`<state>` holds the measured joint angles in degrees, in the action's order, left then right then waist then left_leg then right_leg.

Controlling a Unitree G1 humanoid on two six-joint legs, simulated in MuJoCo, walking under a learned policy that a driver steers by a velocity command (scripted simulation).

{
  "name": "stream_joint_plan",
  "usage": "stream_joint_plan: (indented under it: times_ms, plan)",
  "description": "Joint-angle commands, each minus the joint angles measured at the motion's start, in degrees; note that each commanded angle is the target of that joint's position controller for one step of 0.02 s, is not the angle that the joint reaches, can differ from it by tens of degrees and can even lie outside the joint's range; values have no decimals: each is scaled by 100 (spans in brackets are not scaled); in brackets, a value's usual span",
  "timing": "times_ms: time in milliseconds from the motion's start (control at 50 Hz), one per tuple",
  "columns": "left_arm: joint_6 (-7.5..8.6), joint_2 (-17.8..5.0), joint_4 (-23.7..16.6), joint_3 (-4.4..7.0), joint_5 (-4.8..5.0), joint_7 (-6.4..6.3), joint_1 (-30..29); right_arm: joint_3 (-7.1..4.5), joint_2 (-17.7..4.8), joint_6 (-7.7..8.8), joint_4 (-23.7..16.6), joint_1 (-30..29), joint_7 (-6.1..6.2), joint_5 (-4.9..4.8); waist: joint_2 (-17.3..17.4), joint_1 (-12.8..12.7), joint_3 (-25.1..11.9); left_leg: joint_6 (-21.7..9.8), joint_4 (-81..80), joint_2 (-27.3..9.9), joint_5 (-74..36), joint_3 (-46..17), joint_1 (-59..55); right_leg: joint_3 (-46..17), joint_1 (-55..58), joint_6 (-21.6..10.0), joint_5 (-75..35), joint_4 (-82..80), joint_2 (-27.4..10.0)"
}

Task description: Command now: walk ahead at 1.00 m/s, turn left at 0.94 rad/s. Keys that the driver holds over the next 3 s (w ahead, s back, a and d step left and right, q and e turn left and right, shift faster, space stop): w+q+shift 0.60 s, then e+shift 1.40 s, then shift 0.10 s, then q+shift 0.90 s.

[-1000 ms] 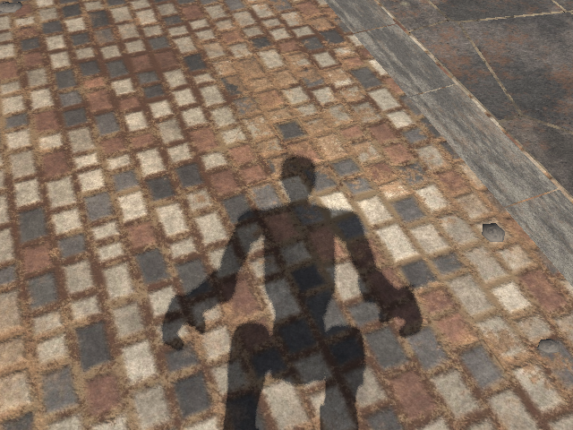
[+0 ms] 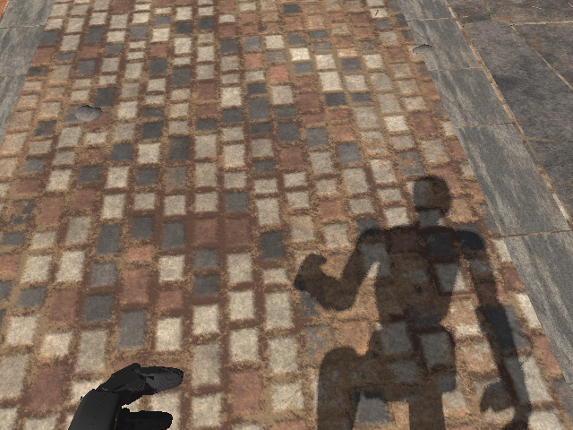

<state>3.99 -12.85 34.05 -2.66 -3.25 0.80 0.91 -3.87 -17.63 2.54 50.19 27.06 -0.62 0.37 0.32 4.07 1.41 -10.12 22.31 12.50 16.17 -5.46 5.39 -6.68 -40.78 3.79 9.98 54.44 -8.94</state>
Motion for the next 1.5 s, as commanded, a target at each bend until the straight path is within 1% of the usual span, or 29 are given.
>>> stream_joint_plan:
  times_ms: [20,100,140,160,180,200,240,320,460,520,560,600,620,640,660,720,740,820,920,1000,1020,1040,1060,1080,1120,1180,1240,1440,1500]
  plan:
    - [-16,-508,-398,115,177,48,-388,-299,-1018,201,-603,-507,-35,-65,-1,-93,320,-528,-1250,-1054,-1664,-1360,1725,708,1652,-10,-1458,-1474,453]
    - [53,-904,-395,261,197,-36,-202,-393,-1166,155,-658,-406,2,-30,303,-76,-145,-142,-298,-1302,-3059,-1702,392,531,2254,-170,-1128,-2488,807]
    - [109,-1397,19,508,208,-175,1468,-442,-1454,173,-737,-773,-15,36,151,-1072,-1128,133,1758,-1107,-3952,-1517,458,596,4056,-299,-130,-2449,924]
    - [135,-1767,259,677,101,-301,2793,-325,-1052,248,-890,-1034,-22,46,-163,-1668,-1813,220,3528,-865,-2926,-1212,1351,-127,5503,-449,1210,-2292,104]
    - [140,-2254,282,786,-190,-315,2949,-52,27,273,-1217,-520,-5,-185,-2009,-1143,-2465,362,5314,-230,1471,-592,3149,-3102,6794,-862,3372,-3303,-1718]
    - [70,-2103,215,836,-82,-270,2281,42,-259,192,-1315,-532,18,-134,-2168,-847,-2269,284,5983,-664,1048,-271,3953,-4680,6283,-1117,4449,-4171,-1863]
    - [18,-1165,197,648,14,-219,1543,-40,-683,39,-1242,-1299,-58,105,-532,-804,-787,348,5644,-1283,63,41,4022,-2513,4740,-988,2974,-3997,-1244]
    - [175,-686,864,527,160,-126,2101,96,-222,-236,-1583,-1818,-345,189,-646,-556,-65,484,5345,-1753,-181,99,4023,-387,3814,-682,485,-4199,-699]
    - [364,-961,1209,585,156,-81,2204,252,-266,-305,-2152,-3111,-520,155,-251,-456,684,385,3265,-1637,-1634,997,3783,1787,3542,-473,-1827,-4887,-302]
    - [289,-1258,1317,639,136,-170,2572,302,-200,-256,-2115,-3319,-550,144,-337,-433,554,38,2306,-1089,-1450,1722,2876,2312,4127,-279,-5186,-4332,-255]
    - [137,-1594,1293,721,141,-290,2634,216,-413,-235,-1891,-2654,-463,143,-653,25,5,-141,2128,-697,-951,1830,1998,2306,4535,-232,-7249,-3094,-474]
    - [-41,-1802,1058,791,97,-309,2112,-57,-894,-182,-1228,-480,-298,123,-719,1038,-927,-523,1812,-520,-459,1306,-420,2054,3645,-415,-7208,-347,-703]
    - [-45,-1486,1060,745,100,-220,2133,-185,-1003,-160,-941,-147,-133,142,-20,940,-913,-694,1065,-921,-690,451,-1668,2057,2280,-417,-2696,1684,-20]
    - [10,-767,601,568,155,-162,2657,-288,-1617,-225,-1165,-796,-39,282,1315,-75,-1223,-1225,1272,-2640,-2993,-2129,-3069,1745,60,-181,2230,3963,790]
    - [79,-1091,335,566,293,-209,2236,-308,-1465,-256,-1372,-411,27,192,320,386,-2264,-1677,456,-3204,-3501,-3117,-3376,614,-426,-222,1640,4363,741]
    - [0,-897,645,460,282,-205,2169,-45,-654,-39,-1106,-1247,149,110,-702,-518,-370,-1041,-272,-2876,-4377,-1437,-405,485,332,-257,1199,2906,244]
    - [74,-1309,802,707,694,-292,2248,11,-338,192,-1348,-1724,14,-94,-895,-521,-423,-954,-404,-2858,-4066,-1282,108,121,633,-205,1346,2901,95]
    - [31,-662,702,628,551,-260,1775,16,-300,416,-929,-2043,28,-1,-64,-730,141,-122,-823,-2003,-4786,484,1419,398,1107,-161,317,738,263]
    - [146,-434,452,581,446,131,1031,-15,-471,189,-781,-1536,429,-31,248,-196,-334,574,-142,-1632,-4707,1429,315,1294,1405,-160,-2399,-1841,939]
    - [3,-1170,559,927,374,290,2455,-111,-624,-97,-1106,-2128,565,-42,738,-1061,-955,864,1895,-2014,-5920,1371,213,1314,2759,-705,-1193,-1893,1337]
    - [-30,-1414,721,1039,361,212,3320,-93,-569,-101,-1255,-2580,514,-95,231,-1702,-1059,1001,3580,-1700,-4545,1374,793,890,3662,-1008,-1797,-2575,1144]
    - [-7,-1623,733,1013,328,103,3030,89,244,-75,-1348,-2280,303,167,-1611,-1055,-720,1176,5496,-633,1799,1273,2213,-341,4311,-1363,-4813,-2360,411]
    - [95,-1921,227,971,-27,68,2253,156,285,-35,-1395,-984,162,50,-1839,-281,-1957,1477,7243,-103,2389,-103,3425,-3587,5354,-2821,-4511,-2795,-911]
    - [20,-1791,-229,1033,40,55,1584,70,-463,1,-1337,-1036,69,-37,-872,-496,-2337,1261,7135,-498,1699,-629,3443,-3889,5139,-2841,-2341,-3433,-1000]
    - [-142,-1244,-395,878,403,-25,1100,-6,-571,-79,-1527,-1999,128,24,593,-360,-977,1141,6151,-851,949,-432,3558,-3012,3534,-2236,-68,-3835,-358]
    - [-284,-1173,-493,891,400,-135,938,-9,-353,-208,-1555,-2087,167,29,105,-194,-516,1227,4499,-974,674,-368,2930,-2139,2464,-1791,-216,-3883,398]
    - [-440,-1363,-456,996,401,-276,1193,31,-107,-181,-1481,-2248,241,10,-191,-343,-895,1473,3366,-815,452,-283,2730,-1936,2692,-1659,-1434,-3554,559]
    - [-735,-1343,-688,1080,434,-332,884,-143,-378,48,-1375,-2680,186,-93,-1117,-639,-857,1362,1182,-718,-115,-571,1979,-2781,3044,-1260,-427,-3104,782]
    - [-744,-1187,-779,1017,509,-279,755,-274,-612,109,-1180,-2202,133,-86,-727,-433,-956,1055,-384,-1301,-1209,-644,530,-2655,2501,-936,721,-2335,1238]
